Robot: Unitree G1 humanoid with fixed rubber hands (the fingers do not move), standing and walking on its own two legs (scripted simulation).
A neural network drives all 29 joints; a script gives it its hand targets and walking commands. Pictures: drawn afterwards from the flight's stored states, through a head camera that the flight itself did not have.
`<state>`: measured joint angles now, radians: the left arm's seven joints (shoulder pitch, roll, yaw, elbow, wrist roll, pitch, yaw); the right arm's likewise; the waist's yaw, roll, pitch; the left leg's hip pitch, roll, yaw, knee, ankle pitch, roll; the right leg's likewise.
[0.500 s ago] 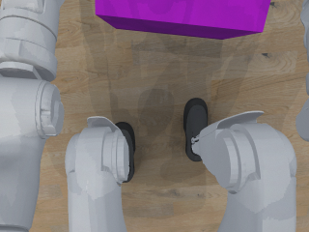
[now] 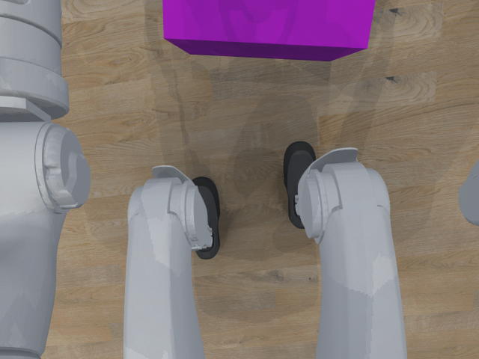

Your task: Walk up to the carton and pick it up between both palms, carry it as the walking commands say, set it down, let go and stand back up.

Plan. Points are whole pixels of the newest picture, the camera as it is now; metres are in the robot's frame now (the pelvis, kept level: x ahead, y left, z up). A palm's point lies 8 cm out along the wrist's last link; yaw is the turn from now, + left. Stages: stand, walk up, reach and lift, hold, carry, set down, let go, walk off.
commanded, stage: set down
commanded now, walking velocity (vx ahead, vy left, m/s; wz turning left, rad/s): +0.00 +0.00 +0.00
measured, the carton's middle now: out of the picture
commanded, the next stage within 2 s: let go in 0.88 s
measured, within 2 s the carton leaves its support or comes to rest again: neither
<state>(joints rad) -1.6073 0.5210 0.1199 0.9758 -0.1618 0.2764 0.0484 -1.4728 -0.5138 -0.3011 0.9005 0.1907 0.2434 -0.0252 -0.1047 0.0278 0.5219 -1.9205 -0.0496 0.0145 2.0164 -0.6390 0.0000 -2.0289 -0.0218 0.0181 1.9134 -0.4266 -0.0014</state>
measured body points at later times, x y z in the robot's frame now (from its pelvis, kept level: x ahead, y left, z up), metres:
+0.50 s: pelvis +0.00 +0.00 +0.13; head +0.37 -0.05 +0.37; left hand +0.63 +0.15 +0.03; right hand +0.55 -0.32 +0.01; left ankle +0.10 +0.11 -0.41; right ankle +0.16 -0.12 -0.41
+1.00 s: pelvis +0.04 -0.01 +0.22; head +0.36 -0.05 +0.53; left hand +0.62 +0.15 +0.13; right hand +0.54 -0.32 +0.11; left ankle +0.10 +0.11 -0.41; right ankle +0.16 -0.12 -0.41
